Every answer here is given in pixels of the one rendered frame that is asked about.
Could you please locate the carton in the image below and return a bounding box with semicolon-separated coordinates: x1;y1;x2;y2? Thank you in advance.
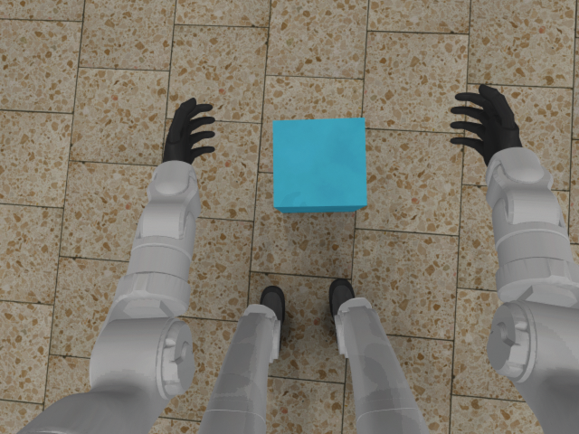
272;118;367;213

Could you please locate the robot left upper arm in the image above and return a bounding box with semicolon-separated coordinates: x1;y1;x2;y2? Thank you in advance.
16;317;195;434

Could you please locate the left robot foot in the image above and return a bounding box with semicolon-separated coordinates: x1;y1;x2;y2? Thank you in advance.
260;286;285;352

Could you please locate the robot right upper arm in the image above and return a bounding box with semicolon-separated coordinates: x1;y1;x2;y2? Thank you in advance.
487;299;579;434

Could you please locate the robot left forearm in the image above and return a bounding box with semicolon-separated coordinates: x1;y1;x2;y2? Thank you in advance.
90;160;202;387

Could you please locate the robot right forearm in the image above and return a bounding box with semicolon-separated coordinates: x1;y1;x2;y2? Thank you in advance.
485;147;579;309

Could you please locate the robot right hand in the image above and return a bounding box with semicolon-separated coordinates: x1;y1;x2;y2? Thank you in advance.
451;84;522;167

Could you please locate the robot right shin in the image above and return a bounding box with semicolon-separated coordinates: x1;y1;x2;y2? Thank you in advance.
337;297;381;323

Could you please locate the robot left hand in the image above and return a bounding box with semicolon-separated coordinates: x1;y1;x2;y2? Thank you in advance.
163;98;215;165

